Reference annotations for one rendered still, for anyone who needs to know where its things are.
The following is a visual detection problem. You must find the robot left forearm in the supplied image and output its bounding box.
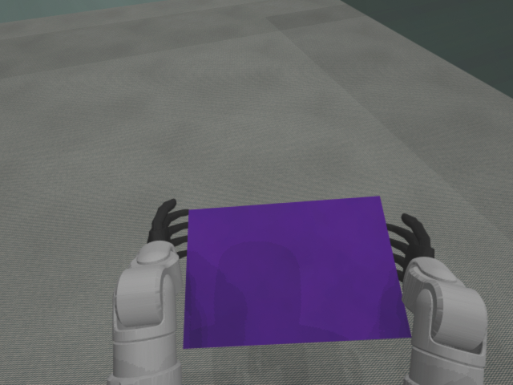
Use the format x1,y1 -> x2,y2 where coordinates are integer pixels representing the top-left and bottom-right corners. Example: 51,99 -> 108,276
107,241 -> 184,385

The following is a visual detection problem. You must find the left robot hand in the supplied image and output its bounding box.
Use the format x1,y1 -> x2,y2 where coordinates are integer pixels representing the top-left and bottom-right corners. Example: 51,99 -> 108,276
147,199 -> 189,259

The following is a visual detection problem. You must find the right robot hand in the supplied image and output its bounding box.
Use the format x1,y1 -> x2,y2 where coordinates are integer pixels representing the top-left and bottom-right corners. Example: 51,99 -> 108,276
386,213 -> 434,282

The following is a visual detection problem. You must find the robot right forearm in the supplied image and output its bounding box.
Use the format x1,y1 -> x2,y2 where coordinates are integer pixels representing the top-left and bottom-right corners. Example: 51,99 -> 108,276
402,257 -> 488,385

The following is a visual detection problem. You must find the carton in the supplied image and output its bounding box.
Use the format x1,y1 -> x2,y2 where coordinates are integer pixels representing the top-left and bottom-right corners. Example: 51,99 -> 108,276
183,196 -> 412,349

